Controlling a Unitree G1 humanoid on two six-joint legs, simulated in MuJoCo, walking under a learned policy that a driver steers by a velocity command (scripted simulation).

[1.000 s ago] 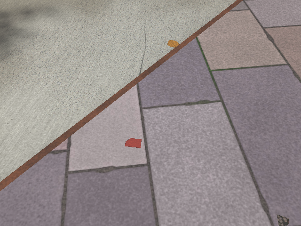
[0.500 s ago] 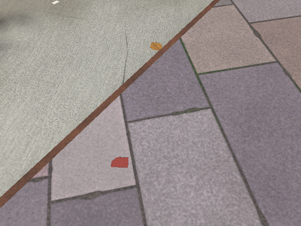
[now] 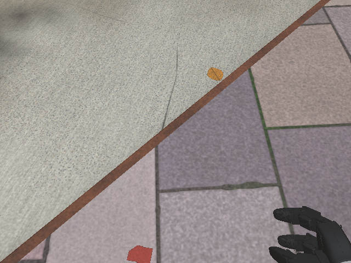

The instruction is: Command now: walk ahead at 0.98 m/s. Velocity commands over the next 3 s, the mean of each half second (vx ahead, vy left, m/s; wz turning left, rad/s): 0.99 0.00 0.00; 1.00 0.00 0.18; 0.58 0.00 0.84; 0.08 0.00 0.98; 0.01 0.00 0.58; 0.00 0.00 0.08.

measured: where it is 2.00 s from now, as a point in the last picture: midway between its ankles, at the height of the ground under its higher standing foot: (200, 75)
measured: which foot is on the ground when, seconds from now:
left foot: up 0.00-0.02, down 0.04-0.48, up 0.50-0.90, down 0.92-1.00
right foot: down 0.00-0.04, up 0.06-0.48, down 0.50-0.96, up 0.98-1.00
